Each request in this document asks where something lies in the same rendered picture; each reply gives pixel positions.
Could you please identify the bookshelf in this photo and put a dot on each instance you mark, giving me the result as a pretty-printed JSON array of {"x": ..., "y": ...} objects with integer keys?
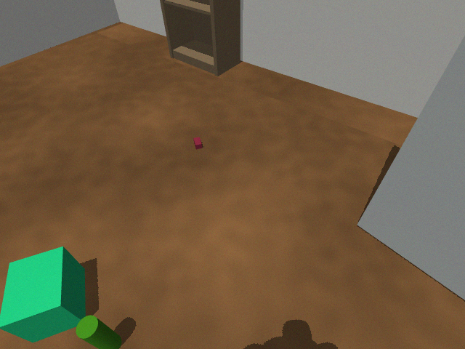
[{"x": 203, "y": 33}]

